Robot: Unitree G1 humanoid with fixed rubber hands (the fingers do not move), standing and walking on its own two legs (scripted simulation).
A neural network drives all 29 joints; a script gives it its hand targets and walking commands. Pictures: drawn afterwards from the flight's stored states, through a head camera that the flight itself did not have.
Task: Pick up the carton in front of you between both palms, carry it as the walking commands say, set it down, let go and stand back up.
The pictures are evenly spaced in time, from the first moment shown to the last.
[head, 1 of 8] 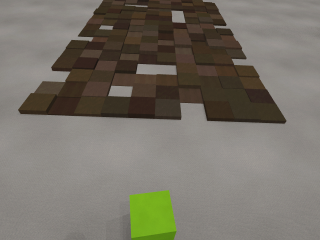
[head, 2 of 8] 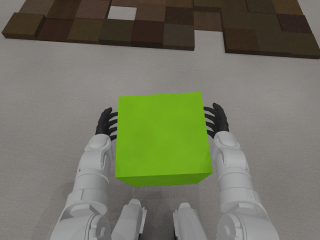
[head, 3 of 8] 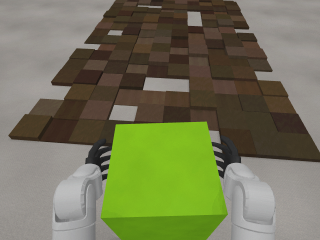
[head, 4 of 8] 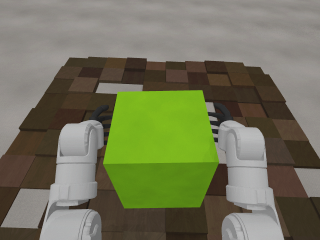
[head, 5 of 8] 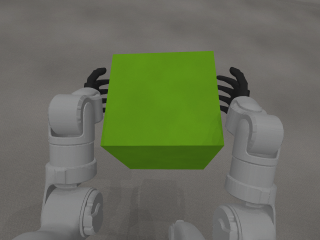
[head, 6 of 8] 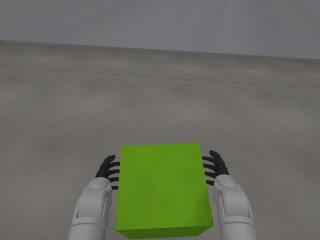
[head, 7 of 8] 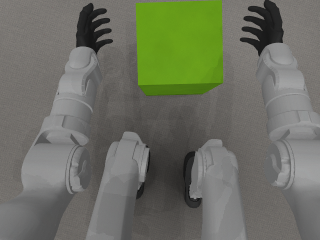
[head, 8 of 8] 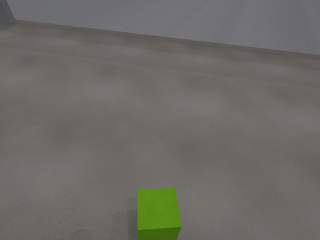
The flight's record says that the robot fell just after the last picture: no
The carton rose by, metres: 0.78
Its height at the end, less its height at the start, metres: +0.00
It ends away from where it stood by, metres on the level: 6.68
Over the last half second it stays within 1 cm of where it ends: yes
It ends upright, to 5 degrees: yes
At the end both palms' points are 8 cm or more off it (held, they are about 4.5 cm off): yes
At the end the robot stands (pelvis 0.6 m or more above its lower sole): yes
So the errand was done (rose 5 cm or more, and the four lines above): yes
